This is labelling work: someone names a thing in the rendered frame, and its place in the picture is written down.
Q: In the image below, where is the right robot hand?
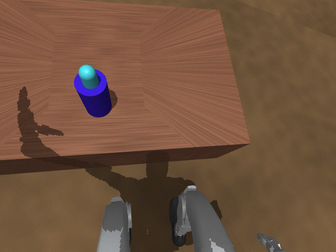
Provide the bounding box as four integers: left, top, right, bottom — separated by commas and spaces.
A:
257, 233, 286, 252

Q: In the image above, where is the bottle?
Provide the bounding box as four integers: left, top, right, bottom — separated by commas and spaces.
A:
74, 65, 112, 118

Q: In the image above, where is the right robot foot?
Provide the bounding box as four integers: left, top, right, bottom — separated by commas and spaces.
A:
169, 197, 186, 247

